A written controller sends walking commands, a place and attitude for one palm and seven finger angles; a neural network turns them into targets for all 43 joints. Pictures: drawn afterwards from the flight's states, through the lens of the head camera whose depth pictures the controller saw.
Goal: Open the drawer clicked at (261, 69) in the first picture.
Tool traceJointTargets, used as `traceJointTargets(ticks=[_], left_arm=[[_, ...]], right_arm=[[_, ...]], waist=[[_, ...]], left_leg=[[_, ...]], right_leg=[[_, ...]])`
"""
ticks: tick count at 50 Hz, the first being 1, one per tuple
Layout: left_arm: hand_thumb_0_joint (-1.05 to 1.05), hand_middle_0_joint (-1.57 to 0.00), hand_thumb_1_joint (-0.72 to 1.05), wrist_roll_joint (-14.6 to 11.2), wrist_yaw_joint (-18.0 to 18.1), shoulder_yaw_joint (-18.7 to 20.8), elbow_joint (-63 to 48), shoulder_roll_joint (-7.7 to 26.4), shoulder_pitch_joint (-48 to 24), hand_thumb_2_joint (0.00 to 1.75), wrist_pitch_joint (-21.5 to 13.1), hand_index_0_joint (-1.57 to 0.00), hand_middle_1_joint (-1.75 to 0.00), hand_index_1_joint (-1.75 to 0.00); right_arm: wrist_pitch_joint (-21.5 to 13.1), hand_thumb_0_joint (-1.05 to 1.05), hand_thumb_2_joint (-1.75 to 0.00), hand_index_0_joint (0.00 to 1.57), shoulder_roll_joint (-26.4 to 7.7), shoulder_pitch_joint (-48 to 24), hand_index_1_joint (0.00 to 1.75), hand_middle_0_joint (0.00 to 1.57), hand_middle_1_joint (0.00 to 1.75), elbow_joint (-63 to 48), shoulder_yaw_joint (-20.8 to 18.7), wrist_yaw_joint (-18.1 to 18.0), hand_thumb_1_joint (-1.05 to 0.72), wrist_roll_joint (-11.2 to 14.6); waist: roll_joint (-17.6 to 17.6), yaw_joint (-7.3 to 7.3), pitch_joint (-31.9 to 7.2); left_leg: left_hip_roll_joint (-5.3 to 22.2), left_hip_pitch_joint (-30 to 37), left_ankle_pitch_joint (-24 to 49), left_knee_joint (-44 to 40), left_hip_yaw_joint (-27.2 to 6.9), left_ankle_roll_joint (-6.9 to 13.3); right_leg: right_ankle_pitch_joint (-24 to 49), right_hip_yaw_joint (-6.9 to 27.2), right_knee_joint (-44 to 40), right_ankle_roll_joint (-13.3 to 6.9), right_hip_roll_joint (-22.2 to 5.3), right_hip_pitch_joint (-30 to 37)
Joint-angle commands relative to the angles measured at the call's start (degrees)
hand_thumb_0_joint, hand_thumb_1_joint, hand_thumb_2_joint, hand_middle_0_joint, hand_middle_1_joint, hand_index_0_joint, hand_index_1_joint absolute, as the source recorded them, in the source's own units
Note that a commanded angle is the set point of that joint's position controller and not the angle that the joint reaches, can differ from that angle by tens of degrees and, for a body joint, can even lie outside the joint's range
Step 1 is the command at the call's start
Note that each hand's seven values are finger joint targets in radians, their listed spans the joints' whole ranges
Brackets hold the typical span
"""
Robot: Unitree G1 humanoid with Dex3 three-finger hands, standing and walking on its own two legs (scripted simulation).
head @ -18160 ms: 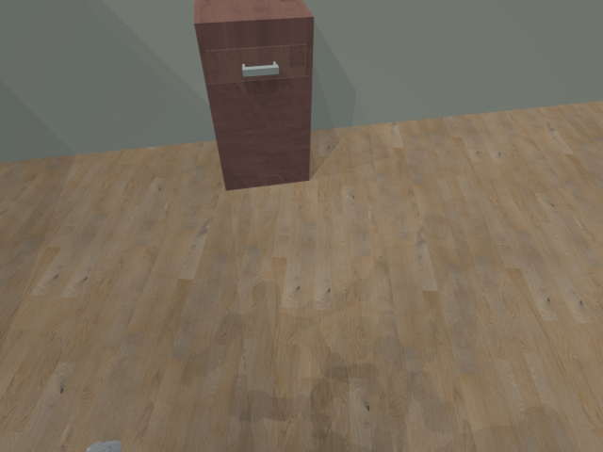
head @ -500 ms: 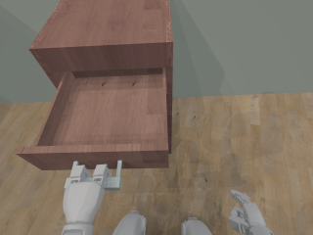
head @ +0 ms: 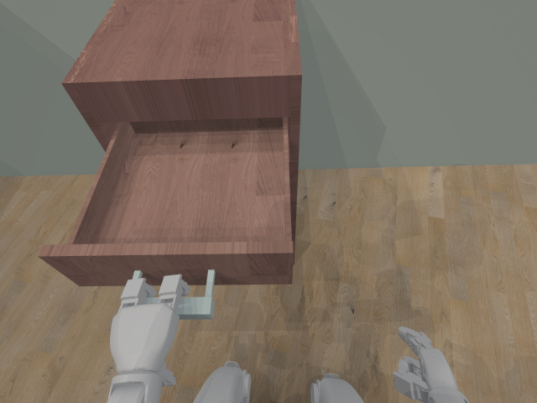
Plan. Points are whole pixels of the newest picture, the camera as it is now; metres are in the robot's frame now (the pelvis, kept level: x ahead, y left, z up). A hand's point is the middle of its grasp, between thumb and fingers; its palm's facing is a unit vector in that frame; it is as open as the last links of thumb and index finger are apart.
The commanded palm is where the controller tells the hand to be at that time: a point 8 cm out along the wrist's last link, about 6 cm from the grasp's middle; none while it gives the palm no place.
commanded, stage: lift the hand off the handle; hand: left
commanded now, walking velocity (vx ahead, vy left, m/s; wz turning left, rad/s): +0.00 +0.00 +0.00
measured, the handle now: (170, 292) +0.29 +0.18 -0.03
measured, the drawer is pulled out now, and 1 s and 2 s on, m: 0.30 0.30 0.30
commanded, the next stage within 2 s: none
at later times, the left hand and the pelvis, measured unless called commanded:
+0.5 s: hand (160, 323) +0.24 +0.19 -0.04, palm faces +0.01 -0.10 -0.99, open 13.9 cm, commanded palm +0.22 +0.19 +0.02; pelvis +0.00 +0.01 +0.01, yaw +0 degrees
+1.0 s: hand (155, 313) +0.25 +0.19 +0.00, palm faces +0.01 -0.13 -0.99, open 13.8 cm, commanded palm +0.22 +0.18 +0.06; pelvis +0.02 +0.01 +0.04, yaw -1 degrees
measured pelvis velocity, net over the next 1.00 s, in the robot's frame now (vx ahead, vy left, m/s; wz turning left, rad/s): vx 0.02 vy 0.01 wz -0.01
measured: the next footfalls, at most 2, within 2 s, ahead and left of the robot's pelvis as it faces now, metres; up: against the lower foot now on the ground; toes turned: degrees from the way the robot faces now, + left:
none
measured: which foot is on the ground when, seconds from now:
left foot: down 0.00-1.00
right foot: down 0.00-1.00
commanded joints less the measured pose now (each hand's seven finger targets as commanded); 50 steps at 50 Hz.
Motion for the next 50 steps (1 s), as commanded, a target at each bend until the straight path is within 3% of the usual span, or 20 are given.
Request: traceJointTargets(ticks=[1, 5, 10, 13, 15, 18, 29, 33, 37, 38, 45, 50], left_arm=[[0.0, -0.3, -0.5, -0.2, 1.8, 3.7, -8.4, 6.0, -3.3, 0.3, 1.5, -0.3, -1.2, -1.2], [0.0, -0.3, -0.5, 0.1, 1.8, 3.2, -7.0, 6.1, -7.3, 0.3, 1.9, -0.3, -1.2, -1.2], [0.0, -0.3, -0.5, 0.0, 1.9, 2.9, -6.4, 6.0, -8.2, 0.3, 2.2, -0.3, -1.2, -1.2], [0.0, -0.3, -0.5, 0.0, 2.0, 3.3, -4.8, 6.2, -10.2, 0.3, 2.4, -0.3, -1.2, -1.2], [0.0, -0.3, -0.5, 0.2, 2.1, 1.7, -4.9, 5.2, -13.6, 0.3, 2.3, -0.3, -1.2, -1.2], [0.0, -0.3, -0.5, -0.4, 2.3, 3.2, -6.9, 6.4, -10.9, 0.3, 2.8, -0.3, -1.2, -1.2], [0.0, -0.3, -0.5, -1.0, 1.0, -0.1, -7.8, 4.2, -9.9, 0.3, 4.7, -0.3, -1.2, -1.2], [0.0, -0.3, -0.5, -1.2, 0.6, 1.1, -8.8, 5.4, -8.3, 0.3, 4.6, -0.3, -1.2, -1.2], [0.0, -0.3, -0.5, -1.2, 0.3, 0.4, -10.8, 4.9, -8.5, 0.3, 4.3, -0.3, -1.2, -1.2], [0.0, -0.3, -0.5, -1.2, 0.3, 0.7, -11.0, 5.1, -7.4, 0.3, 4.1, -0.3, -1.2, -1.2], [0.0, -0.3, -0.5, -1.5, -0.8, -1.5, -13.1, 3.9, -6.5, 0.3, 4.4, -0.3, -1.2, -1.2], [0.0, -0.3, -0.5, -1.1, -1.1, -1.4, -13.9, 4.0, -5.8, 0.3, 4.4, -0.3, -1.2, -1.2]], right_arm=[[-2.4, 0.0, -0.9, 0.2, -5.0, -4.2, 0.3, 0.2, 0.3, -8.4, -2.0, -0.8, -0.9, 0.0], [-2.4, 0.0, -0.9, 0.2, -5.1, -4.2, 0.3, 0.2, 0.3, -7.5, -1.8, -1.1, -0.9, 0.1], [-2.4, 0.0, -0.9, 0.2, -5.0, -3.9, 0.3, 0.2, 0.3, -7.1, -1.8, -1.2, -0.9, 0.2], [-2.3, 0.0, -0.9, 0.2, -5.0, -4.0, 0.3, 0.2, 0.3, -6.5, -1.8, -1.4, -0.9, 0.2], [-2.4, 0.0, -0.9, 0.2, -5.0, -3.9, 0.3, 0.2, 0.3, -6.1, -1.9, -1.4, -0.9, 0.2], [-2.3, 0.0, -0.9, 0.2, -5.0, -3.7, 0.3, 0.2, 0.3, -6.8, -2.0, -1.4, -0.9, 0.4], [-1.3, 0.0, -0.9, 0.2, -5.2, -3.2, 0.3, 0.2, 0.3, -7.6, -1.8, -1.0, -0.9, 0.8], [-1.2, 0.0, -0.9, 0.2, -5.1, -3.5, 0.3, 0.2, 0.3, -8.0, -1.7, -0.9, -0.9, 1.0], [-1.1, 0.0, -0.9, 0.2, -5.3, -3.4, 0.3, 0.2, 0.3, -8.4, -1.7, -0.7, -0.9, 0.8], [-1.0, 0.0, -0.9, 0.2, -5.2, -3.7, 0.3, 0.2, 0.3, -8.6, -1.7, -0.6, -0.9, 0.9], [-0.6, 0.0, -0.9, 0.2, -5.2, -3.7, 0.3, 0.2, 0.3, -9.6, -1.6, 0.2, -0.9, 1.0], [-0.3, 0.0, -0.9, 0.2, -5.1, -4.0, 0.3, 0.2, 0.3, -10.1, -1.5, 0.5, -0.9, 1.1]], waist=[[-4.6, -0.48, -12.1], [-4.6, -1.05, -11.2], [-3.0, -0.63, -12.7], [-4.4, -0.98, -11.7], [-3.2, -1.67, -11.9], [-2.3, -0.15, -15.0], [-3.7, -1.18, -11.0], [-3.5, -0.32, -11.8], [-2.4, -1.04, -10.7], [-2.5, -0.51, -10.7], [-2.9, -0.91, -9.7], [-2.8, -0.44, -9.4]], left_leg=[[-2.9, 12.6, 8.6, -7.7, 0.0, 2.4], [-2.8, 12.1, 7.9, -7.9, -0.1, 2.3], [-2.7, 13.7, 8.4, -8.7, -0.3, 2.3], [-2.7, 12.9, 7.9, -8.8, -0.4, 2.3], [-2.5, 14.1, 7.5, -9.0, -0.6, 2.3], [-2.6, 16.3, 9.6, -10.1, -0.5, 2.3], [-2.3, 19.8, 10.4, -13.8, -0.9, 2.3], [-2.4, 20.9, 12.5, -14.4, -0.3, 2.3], [-2.3, 22.6, 13.3, -15.3, -0.5, 2.2], [-2.4, 22.9, 13.2, -15.4, -0.3, 2.2], [-2.3, 25.4, 15.3, -16.7, -0.6, 2.3], [-2.3, 27.0, 16.6, -17.8, -0.5, 2.2]], right_leg=[[13.8, 3.9, -15.0, 0.9, 0.3, 7.6], [12.6, 3.9, -15.4, 1.1, 0.2, 6.8], [12.2, 3.3, -15.2, 0.9, 0.4, 6.9], [11.5, 3.3, -15.5, 1.0, 0.4, 6.6], [10.3, 2.9, -15.7, 1.0, 0.4, 5.4], [12.4, 2.8, -15.7, 0.7, 0.6, 8.3], [13.1, 1.9, -18.8, 0.7, 0.9, 10.4], [16.7, 2.5, -19.3, 0.7, 0.9, 13.2], [17.5, 2.3, -20.1, 0.6, 0.9, 13.5], [16.9, 2.3, -20.2, 0.7, 0.9, 13.4], [19.1, 1.9, -21.2, 0.7, 1.0, 14.8], [20.1, 1.9, -21.8, 0.6, 1.2, 15.9]])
